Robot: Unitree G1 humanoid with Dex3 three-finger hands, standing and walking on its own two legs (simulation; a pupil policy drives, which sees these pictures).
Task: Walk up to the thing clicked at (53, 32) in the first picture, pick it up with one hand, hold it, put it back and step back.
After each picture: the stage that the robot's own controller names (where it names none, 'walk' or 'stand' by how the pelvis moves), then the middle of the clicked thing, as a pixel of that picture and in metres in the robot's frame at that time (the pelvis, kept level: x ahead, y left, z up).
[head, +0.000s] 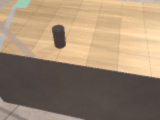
stand; (59, 37) +0.72 +0.14 -0.05
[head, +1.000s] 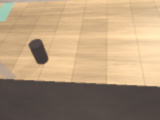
walk; (39, 52) +0.59 +0.25 -0.04
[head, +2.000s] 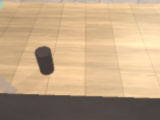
stand; (45, 61) +0.50 +0.17 -0.02
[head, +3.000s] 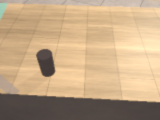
stand; (46, 63) +0.51 +0.18 -0.04
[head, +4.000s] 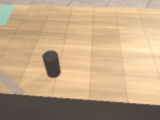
stand; (52, 64) +0.51 +0.16 -0.05
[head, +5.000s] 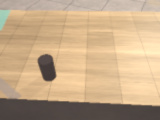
stand; (47, 68) +0.50 +0.18 -0.05
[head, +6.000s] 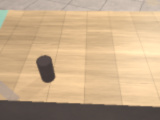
stand; (46, 69) +0.49 +0.18 -0.05
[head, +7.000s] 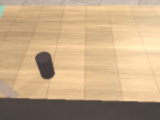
rise first; (45, 66) +0.50 +0.19 -0.05
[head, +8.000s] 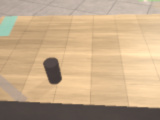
go down; (53, 71) +0.50 +0.18 -0.04
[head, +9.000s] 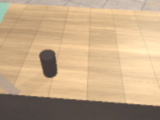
go down; (49, 64) +0.50 +0.16 -0.03
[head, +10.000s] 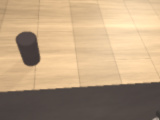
go down; (29, 49) +0.49 +0.16 +0.02
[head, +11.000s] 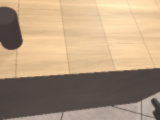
close in; (8, 30) +0.51 +0.17 +0.05
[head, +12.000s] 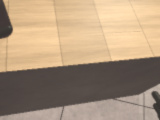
close; out of the picture +0.54 +0.18 +0.07
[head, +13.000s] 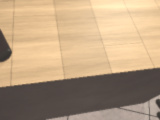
lift; out of the picture +0.48 +0.20 +0.06
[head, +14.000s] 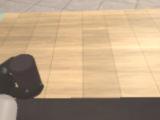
lift; (27, 76) +0.32 +0.17 +0.15
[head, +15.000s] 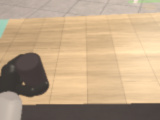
hold; (33, 75) +0.32 +0.15 +0.16
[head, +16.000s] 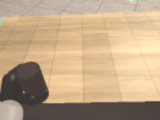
hold; (33, 83) +0.32 +0.16 +0.12
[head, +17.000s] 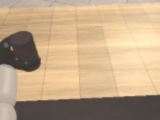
crouch; (26, 52) +0.42 +0.17 +0.14
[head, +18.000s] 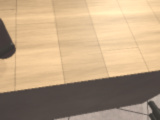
lower; out of the picture +0.50 +0.19 +0.05
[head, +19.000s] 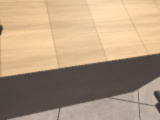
lower; out of the picture +0.55 +0.19 +0.07
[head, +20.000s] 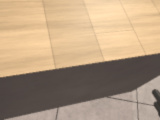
lower; out of the picture +0.54 +0.20 +0.07
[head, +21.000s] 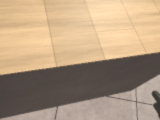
lower; out of the picture +0.55 +0.20 +0.07
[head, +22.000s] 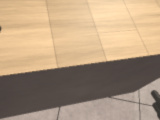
loosen; out of the picture +0.54 +0.20 +0.07
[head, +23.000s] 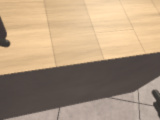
withdraw; out of the picture +0.54 +0.18 +0.07
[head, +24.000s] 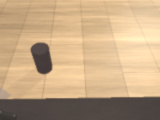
sink last; (42, 58) +0.49 +0.16 +0.01
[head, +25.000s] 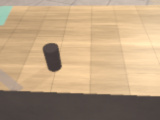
stand; (52, 57) +0.53 +0.17 +0.01
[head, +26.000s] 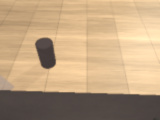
stand; (46, 53) +0.51 +0.16 +0.02
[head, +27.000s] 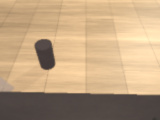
stand; (45, 55) +0.51 +0.17 +0.02
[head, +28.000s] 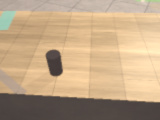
stand; (54, 63) +0.54 +0.15 -0.04
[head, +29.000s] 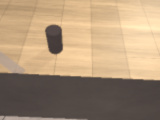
walk; (54, 40) +0.57 +0.12 -0.03
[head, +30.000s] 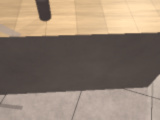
walk; (43, 8) +0.78 +0.22 -0.02
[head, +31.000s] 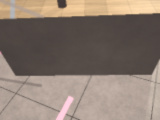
stand; out of the picture +1.11 +0.20 -0.03
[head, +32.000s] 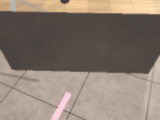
stand; out of the picture +1.11 +0.15 -0.04
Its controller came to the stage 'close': yes
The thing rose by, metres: 0.21
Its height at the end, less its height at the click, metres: +0.00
